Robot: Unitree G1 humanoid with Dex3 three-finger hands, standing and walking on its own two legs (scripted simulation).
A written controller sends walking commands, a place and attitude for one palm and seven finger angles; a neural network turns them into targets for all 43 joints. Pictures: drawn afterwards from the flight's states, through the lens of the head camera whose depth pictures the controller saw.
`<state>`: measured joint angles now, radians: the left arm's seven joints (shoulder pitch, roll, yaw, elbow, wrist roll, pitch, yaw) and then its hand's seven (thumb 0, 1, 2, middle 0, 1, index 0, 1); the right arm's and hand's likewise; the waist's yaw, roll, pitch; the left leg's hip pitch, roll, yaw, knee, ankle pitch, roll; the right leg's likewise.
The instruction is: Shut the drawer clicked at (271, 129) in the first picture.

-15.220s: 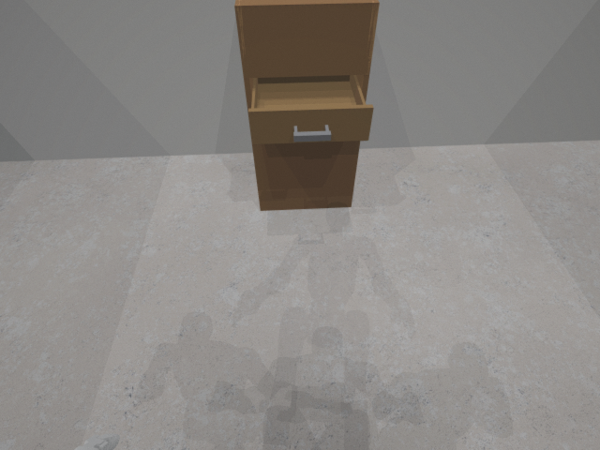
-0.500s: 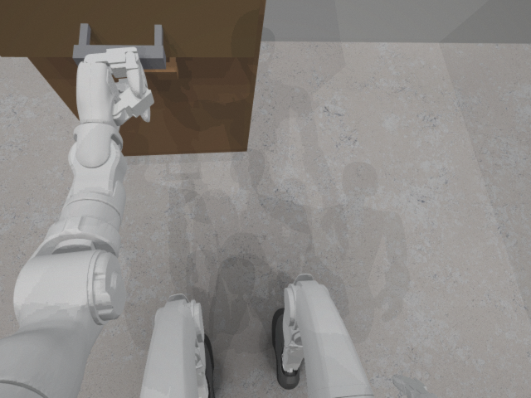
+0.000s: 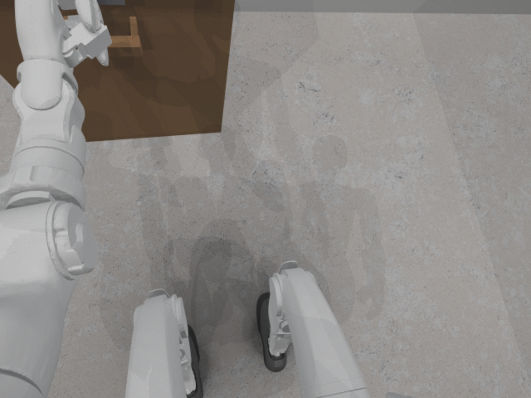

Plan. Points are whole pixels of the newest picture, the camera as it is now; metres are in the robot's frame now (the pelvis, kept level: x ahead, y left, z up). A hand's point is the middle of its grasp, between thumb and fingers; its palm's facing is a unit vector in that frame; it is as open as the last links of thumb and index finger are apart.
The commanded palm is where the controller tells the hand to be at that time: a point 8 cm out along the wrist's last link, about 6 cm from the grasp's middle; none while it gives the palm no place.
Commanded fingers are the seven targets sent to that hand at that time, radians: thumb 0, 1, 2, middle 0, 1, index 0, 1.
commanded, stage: push the drawer shut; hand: left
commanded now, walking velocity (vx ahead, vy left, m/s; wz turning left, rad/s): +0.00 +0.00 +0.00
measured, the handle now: out of the picture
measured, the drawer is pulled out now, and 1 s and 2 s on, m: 0.03 0.00 0.00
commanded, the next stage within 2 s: pull the fist back off the drawer in 0.46 s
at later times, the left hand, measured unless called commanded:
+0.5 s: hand (93, 8) +0.62 +0.14 +0.03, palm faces +0.03 -1.00 -0.05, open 2.8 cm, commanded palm +0.65 +0.14 +0.04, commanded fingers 0.00 0.90 0.90 -1.40 -1.60 -1.40 -1.60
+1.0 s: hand (101, 10) +0.62 +0.13 +0.04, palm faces +0.02 -1.00 -0.05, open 3.0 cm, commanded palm +0.60 +0.14 +0.04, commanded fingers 0.00 0.90 0.90 -1.40 -1.60 -1.40 -1.60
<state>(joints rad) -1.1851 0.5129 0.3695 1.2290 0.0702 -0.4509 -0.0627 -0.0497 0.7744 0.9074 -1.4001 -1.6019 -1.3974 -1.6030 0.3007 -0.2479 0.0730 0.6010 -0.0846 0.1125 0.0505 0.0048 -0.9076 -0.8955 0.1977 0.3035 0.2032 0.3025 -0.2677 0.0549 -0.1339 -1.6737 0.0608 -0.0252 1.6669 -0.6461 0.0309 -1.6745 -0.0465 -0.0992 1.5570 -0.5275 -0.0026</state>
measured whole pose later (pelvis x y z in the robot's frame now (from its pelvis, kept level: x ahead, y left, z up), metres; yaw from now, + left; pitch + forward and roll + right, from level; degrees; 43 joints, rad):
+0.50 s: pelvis -0.01 +0.00 -0.01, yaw -1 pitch +39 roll -7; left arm -1.38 0.65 0.35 1.32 0.14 -0.37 -0.05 -0.05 0.64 0.94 -1.40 -1.60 -1.40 -1.60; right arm 0.33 -0.24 0.11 0.61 -0.10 0.09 0.06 0.00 -0.91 -0.90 0.20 0.30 0.20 0.30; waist -0.34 0.05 -0.11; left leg -1.76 0.05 -0.05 1.70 -0.63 0.03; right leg -1.74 -0.05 -0.13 1.57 -0.51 0.00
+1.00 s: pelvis -0.02 +0.00 -0.01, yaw -1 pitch +38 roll -7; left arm -1.34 0.62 0.35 1.24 0.11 -0.32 -0.04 -0.01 0.78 0.92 -1.40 -1.60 -1.40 -1.60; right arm 0.37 -0.24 0.11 0.60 -0.09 0.08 0.07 0.00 -0.91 -0.90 0.20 0.30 0.20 0.30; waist -0.33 0.05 -0.10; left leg -1.75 0.06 -0.04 1.69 -0.61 0.04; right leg -1.74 -0.04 -0.11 1.55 -0.48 0.00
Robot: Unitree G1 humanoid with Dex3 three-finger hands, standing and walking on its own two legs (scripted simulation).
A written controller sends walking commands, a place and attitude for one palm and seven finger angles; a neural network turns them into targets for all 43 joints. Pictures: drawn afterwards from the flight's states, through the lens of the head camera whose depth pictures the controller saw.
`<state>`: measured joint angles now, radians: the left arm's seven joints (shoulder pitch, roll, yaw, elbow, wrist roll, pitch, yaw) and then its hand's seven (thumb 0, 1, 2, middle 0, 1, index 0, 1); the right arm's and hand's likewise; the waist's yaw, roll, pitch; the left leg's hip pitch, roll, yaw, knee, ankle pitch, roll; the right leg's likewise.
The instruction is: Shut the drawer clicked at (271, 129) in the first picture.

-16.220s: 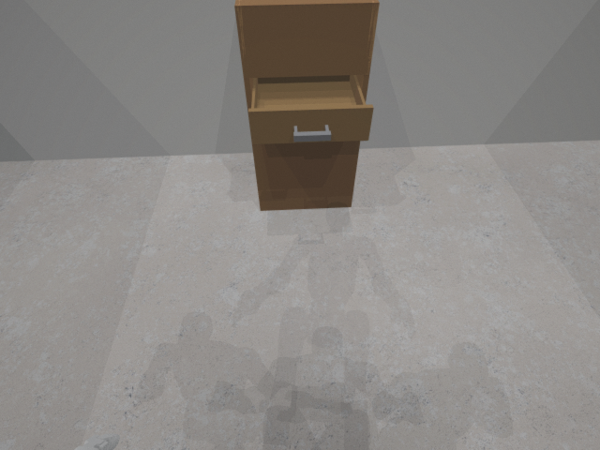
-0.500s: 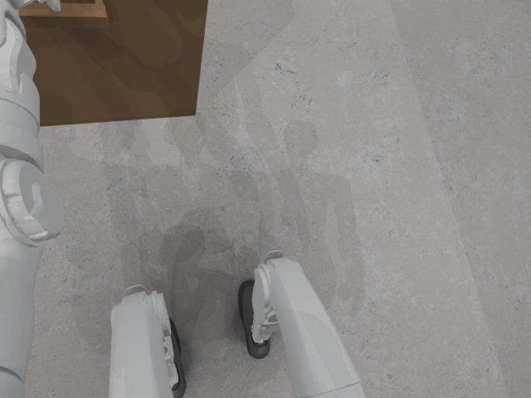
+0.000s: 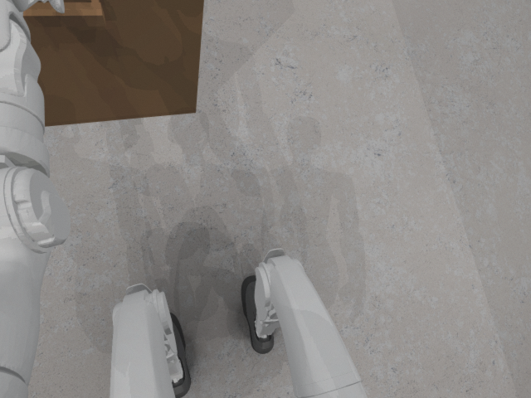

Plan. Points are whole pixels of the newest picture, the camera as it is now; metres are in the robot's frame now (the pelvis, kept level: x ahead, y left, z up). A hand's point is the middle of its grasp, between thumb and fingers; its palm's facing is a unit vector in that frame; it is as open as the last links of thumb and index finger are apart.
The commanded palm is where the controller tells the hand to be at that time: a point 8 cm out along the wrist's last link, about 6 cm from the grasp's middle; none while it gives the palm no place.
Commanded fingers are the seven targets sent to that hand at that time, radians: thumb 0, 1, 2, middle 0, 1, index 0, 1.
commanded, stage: pull the fist back off the drawer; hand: left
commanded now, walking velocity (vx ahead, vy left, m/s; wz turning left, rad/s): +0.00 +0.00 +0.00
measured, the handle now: out of the picture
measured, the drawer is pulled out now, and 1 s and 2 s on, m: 0.00 0.00 0.00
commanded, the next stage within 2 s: draw the hand back to the body in 0.26 s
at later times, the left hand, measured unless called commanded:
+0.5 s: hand out of the picture +0.59 +0.15 +0.06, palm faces +0.04 -1.00 -0.07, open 3.3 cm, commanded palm +0.53 +0.18 +0.10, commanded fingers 0.00 0.90 0.90 -1.40 -1.60 -1.40 -1.60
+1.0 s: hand out of the picture +0.40 +0.19 +0.21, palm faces +0.10 -0.97 -0.22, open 3.2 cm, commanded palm +0.37 +0.24 +0.24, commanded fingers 0.00 0.90 0.90 -1.40 -1.60 -1.40 -1.60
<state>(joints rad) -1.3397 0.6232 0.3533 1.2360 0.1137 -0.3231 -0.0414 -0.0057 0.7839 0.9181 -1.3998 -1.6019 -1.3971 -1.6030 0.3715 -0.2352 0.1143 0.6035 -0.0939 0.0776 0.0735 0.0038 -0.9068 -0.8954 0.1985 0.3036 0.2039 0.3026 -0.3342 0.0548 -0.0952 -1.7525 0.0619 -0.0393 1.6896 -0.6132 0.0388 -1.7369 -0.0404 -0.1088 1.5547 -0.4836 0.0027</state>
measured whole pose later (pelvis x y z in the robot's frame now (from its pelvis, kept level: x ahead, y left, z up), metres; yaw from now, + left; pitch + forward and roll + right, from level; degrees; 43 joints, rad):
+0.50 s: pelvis +0.05 -0.01 +0.04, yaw +1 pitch +37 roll -4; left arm -0.90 0.41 0.36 0.81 -0.01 -0.38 -0.08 0.01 0.90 0.90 -1.40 -1.60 -1.39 -1.60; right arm 0.26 -0.24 0.02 0.54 -0.05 0.15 0.08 0.00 -0.91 -0.90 0.20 0.30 0.20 0.30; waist -0.21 0.06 -0.13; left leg -1.53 0.07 -0.01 1.56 -0.67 0.02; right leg -1.55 -0.03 -0.08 1.46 -0.55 0.00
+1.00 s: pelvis +0.09 +0.00 +0.18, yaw +4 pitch +12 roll -1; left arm -0.05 0.27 0.07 0.27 -0.06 -0.15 0.01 0.01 0.90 0.90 -1.40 -1.60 -1.40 -1.60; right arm 0.23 -0.25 0.01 0.46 0.05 0.11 -0.05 0.01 -0.91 -0.90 0.19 0.30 0.20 0.30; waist -0.04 0.03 -0.11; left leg -0.63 0.03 0.03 0.91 -0.49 0.01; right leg -0.67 -0.04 -0.06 0.87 -0.42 0.01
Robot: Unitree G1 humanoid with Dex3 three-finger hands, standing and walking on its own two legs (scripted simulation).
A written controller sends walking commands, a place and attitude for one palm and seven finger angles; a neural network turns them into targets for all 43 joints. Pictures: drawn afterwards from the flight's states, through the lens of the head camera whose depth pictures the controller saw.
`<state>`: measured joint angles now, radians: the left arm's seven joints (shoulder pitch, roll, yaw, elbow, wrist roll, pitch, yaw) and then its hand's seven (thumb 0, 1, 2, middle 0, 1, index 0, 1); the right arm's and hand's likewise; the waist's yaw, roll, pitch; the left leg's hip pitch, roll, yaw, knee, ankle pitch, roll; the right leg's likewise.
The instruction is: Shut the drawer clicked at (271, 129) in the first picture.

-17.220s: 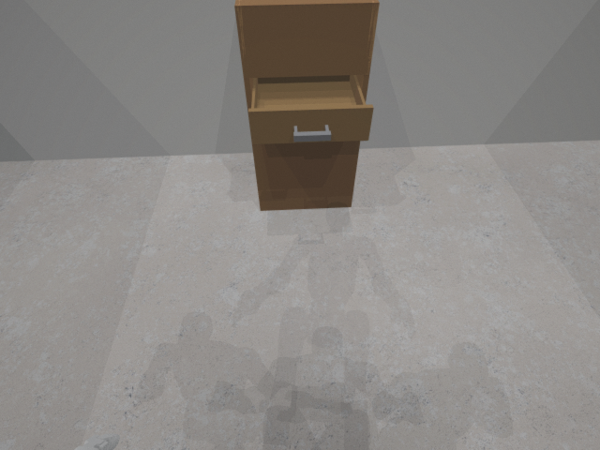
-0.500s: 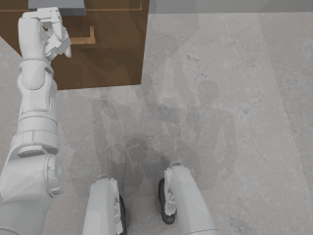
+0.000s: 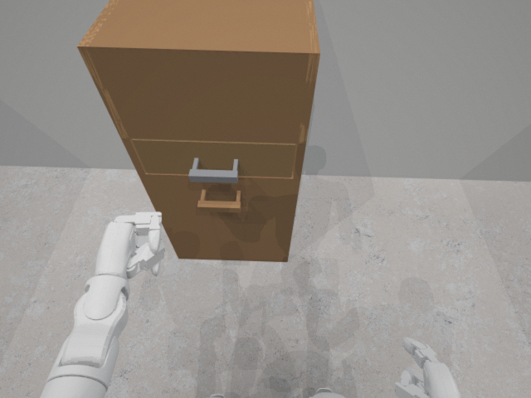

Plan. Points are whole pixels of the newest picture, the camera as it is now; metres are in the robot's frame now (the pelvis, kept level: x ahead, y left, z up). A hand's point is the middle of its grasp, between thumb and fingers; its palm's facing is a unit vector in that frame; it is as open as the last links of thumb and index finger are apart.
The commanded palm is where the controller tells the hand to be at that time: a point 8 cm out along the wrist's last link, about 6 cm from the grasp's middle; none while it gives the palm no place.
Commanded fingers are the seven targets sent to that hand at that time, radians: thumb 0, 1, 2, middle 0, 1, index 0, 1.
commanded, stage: draw the hand back to the body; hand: left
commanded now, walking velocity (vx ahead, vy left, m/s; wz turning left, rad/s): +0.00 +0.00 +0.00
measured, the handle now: (214, 169) +0.63 +0.14 -0.13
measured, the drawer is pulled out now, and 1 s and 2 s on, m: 0.00 0.00 0.00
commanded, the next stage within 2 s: step back with the hand held close in 0.74 s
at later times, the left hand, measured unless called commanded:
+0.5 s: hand (17, 284) +0.21 +0.24 +0.18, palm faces +0.38 -0.85 -0.38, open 3.2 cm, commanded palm +0.16 +0.28 +0.21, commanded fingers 0.00 0.90 0.90 -1.40 -1.60 -1.40 -1.60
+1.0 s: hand out of the picture +0.18 +0.24 +0.21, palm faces +0.42 -0.79 -0.44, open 3.2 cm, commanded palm +0.12 +0.28 +0.22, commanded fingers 0.00 0.90 0.90 -1.40 -1.60 -1.40 -1.60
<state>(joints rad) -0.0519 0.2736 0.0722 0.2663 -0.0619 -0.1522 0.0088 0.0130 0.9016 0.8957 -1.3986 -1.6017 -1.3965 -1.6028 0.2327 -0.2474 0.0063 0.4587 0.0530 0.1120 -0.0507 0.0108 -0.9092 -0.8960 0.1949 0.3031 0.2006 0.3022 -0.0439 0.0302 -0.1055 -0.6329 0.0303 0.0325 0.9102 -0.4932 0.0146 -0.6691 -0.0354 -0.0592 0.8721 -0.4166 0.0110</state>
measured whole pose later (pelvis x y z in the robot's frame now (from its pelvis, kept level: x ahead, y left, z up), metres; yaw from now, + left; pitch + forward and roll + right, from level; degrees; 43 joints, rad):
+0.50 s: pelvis +0.02 +0.00 +0.05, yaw +1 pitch -2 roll -1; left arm 0.46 0.32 0.22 -0.40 -0.06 -0.02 0.10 0.01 0.90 0.89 -1.40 -1.60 -1.40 -1.60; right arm 0.19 -0.22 0.05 0.57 0.01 -0.06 -0.07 0.02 -0.91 -0.90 0.20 0.30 0.20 0.30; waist 0.07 0.08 0.00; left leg -0.09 0.01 0.03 0.47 -0.33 0.01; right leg -0.13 -0.03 -0.07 0.45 -0.27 0.02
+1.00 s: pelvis +0.00 -0.01 +0.05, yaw +1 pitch -2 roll -1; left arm 0.53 0.33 0.35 -0.47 -0.04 -0.14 0.11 0.01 0.89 0.89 -1.41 -1.60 -1.40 -1.60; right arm 0.21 -0.23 0.03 0.59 0.00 -0.07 -0.08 0.02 -0.90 -0.90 0.20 0.30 0.20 0.30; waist 0.02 0.07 0.01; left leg -0.14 0.03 0.02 0.48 -0.30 0.00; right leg -0.16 -0.02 -0.08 0.42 -0.22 0.00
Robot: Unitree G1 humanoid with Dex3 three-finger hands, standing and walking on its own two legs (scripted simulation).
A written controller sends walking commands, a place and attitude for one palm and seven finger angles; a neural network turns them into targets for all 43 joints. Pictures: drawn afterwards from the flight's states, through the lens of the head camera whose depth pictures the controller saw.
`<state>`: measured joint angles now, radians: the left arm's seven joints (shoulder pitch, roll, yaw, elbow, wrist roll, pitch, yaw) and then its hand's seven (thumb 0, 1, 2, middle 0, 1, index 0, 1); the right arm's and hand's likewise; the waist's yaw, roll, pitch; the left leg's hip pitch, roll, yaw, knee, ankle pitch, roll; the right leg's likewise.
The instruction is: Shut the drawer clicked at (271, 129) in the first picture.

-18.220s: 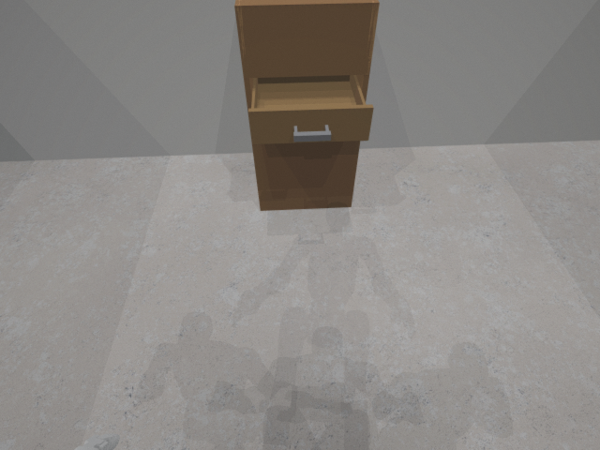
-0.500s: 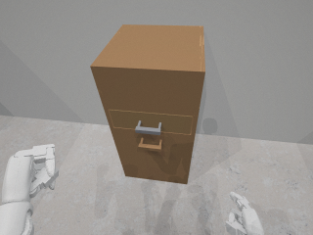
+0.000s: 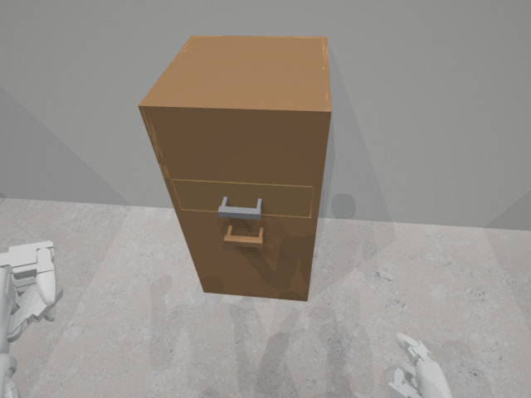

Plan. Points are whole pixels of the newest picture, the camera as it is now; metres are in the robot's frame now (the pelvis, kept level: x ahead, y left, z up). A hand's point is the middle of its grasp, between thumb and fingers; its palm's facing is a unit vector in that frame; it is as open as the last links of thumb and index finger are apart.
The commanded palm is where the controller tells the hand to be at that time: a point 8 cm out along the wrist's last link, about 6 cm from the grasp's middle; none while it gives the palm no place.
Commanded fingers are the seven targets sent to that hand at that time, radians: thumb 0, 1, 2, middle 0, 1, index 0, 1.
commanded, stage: step back with the hand held close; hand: left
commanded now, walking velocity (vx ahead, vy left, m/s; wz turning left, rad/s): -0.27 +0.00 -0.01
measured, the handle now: (240, 207) +0.64 +0.13 -0.18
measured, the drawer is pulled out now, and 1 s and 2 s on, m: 0.00 0.00 0.00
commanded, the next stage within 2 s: stop stepping back and stand still in 1.46 s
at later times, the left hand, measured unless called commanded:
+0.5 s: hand (27, 336) +0.14 +0.26 +0.16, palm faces +0.35 -0.80 -0.49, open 3.2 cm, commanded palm +0.08 +0.30 +0.17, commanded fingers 0.00 0.90 0.90 -1.40 -1.60 -1.40 -1.60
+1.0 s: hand out of the picture +0.11 +0.26 +0.16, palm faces +0.35 -0.80 -0.49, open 3.2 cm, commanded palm +0.04 +0.31 +0.17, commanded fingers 0.00 0.90 0.90 -1.40 -1.60 -1.40 -1.60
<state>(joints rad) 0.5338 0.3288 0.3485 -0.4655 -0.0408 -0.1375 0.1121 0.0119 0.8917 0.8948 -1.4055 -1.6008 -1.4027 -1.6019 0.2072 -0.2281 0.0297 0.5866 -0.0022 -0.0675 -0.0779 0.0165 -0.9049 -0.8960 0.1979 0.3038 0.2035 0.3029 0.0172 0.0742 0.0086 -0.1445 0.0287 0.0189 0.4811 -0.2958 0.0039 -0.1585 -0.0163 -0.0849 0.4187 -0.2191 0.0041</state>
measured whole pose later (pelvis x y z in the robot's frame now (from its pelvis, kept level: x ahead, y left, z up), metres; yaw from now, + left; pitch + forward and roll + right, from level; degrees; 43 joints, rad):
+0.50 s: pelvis -0.05 +0.02 -0.01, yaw +0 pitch +1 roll -1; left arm 0.61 0.37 0.36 -0.56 -0.03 -0.21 0.13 0.01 0.89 0.89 -1.40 -1.60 -1.40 -1.60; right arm 0.16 -0.21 0.00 0.54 0.00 -0.02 -0.09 0.02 -0.91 -0.90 0.20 0.30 0.20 0.30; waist 0.01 0.03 0.04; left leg -0.31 -0.01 0.04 0.53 -0.24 0.03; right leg -0.33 -0.05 -0.07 0.48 -0.16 0.03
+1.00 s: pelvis -0.09 +0.02 -0.01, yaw +1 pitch +1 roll -2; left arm 0.61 0.41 0.40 -0.61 -0.01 -0.29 0.15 0.01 0.89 0.89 -1.41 -1.60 -1.40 -1.60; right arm 0.18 -0.21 -0.03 0.59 0.00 -0.04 -0.09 0.02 -0.91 -0.90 0.20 0.30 0.20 0.30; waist -0.03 -0.01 0.05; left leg -0.43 -0.01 0.00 0.62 -0.21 0.04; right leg -0.42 0.00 0.00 0.56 -0.17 0.03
